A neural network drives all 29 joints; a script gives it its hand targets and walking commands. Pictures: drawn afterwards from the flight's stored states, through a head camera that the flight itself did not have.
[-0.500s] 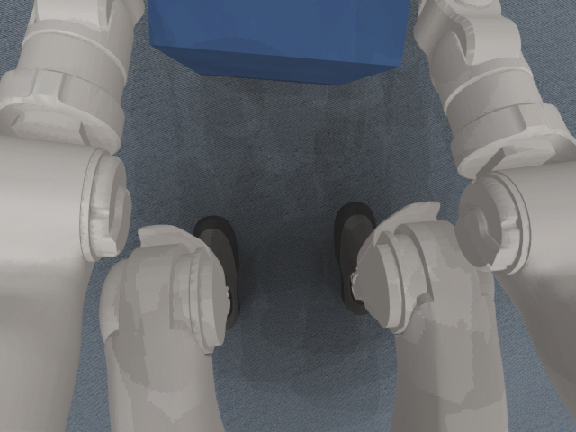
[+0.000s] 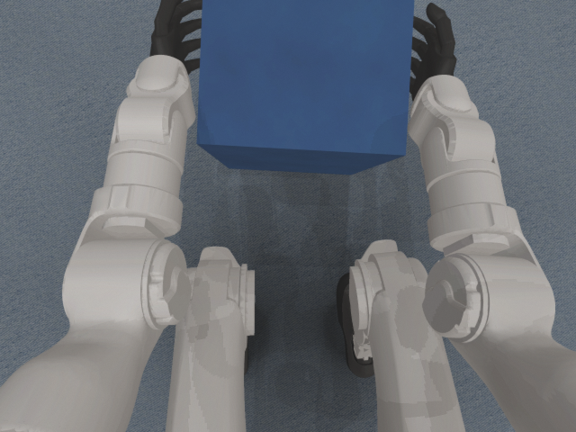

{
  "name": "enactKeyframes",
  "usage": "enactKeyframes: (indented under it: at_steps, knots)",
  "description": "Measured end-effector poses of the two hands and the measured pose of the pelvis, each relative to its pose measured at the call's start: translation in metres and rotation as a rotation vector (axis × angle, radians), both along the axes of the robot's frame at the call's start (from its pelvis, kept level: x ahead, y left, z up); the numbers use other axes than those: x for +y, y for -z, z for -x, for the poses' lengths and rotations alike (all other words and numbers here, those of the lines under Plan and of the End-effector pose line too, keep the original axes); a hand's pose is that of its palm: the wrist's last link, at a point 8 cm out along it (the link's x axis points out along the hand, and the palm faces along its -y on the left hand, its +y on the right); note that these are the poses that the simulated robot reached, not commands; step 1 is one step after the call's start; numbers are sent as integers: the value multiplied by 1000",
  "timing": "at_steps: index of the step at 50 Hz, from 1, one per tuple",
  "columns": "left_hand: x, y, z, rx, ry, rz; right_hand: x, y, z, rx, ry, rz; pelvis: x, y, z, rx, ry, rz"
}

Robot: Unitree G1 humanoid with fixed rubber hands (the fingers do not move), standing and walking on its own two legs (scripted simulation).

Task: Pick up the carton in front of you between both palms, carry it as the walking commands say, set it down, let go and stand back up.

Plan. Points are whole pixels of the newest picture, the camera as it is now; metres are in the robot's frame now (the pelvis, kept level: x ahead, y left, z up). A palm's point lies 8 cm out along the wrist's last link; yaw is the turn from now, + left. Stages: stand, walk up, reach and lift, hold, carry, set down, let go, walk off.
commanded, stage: reach and lift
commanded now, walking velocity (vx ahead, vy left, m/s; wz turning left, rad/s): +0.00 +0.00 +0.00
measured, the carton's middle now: (298, 89) +0.54 +0.00 -0.15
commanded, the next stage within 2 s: none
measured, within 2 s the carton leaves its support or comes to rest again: neither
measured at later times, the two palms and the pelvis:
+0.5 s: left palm (108, 30) +0.49 +0.15 +0.07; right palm (525, 47) +0.48 -0.15 +0.07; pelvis +0.00 +0.00 +0.12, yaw +0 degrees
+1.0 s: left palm out of the picture +0.44 +0.15 +0.23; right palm out of the picture +0.43 -0.15 +0.23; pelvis +0.05 +0.00 +0.25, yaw +1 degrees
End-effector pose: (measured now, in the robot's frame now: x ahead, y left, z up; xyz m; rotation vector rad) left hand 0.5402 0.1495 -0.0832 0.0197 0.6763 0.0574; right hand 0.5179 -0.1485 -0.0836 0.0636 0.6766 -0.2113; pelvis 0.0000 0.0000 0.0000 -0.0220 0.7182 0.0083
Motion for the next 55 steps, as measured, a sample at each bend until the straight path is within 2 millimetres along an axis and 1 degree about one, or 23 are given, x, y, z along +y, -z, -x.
enactKeyframes:
  at_steps: [3, 7, 12, 17, 24, 32, 42, 55]
  knots:
    - [3, -31, 10, 15, -10, 2, 3, -28, 9, 14, -7, -1, -1, -19, 4, 11, -9, 1]
    - [1, -61, 20, 30, -2, -4, 1, -57, 21, 30, -11, 6, -1, -42, 10, 25, -14, 4]
    - [-6, -86, 26, 25, 5, -2, -6, -84, 29, 25, -2, 9, -1, -63, 14, 35, -8, 3]
    - [-7, -106, 31, 13, -1, 3, -8, -106, 31, 12, -3, 8, 0, -81, 12, 38, 0, -1]
    - [0, -143, 43, 7, -28, 12, -1, -145, 35, 6, -23, 9, 0, -110, 0, 24, -3, -4]
    - [2, -196, 61, 15, -44, 22, 1, -200, 50, 13, -30, 8, 1, -154, -17, -28, -13, -2]
    - [-1, -263, 83, 16, -56, 22, -2, -265, 70, 15, -36, 1, 2, -211, -33, -131, -9, -10]
    - [2, -340, 112, 14, -83, 24, 0, -343, 92, 13, -63, 3, 0, -280, -56, -299, -12, -18]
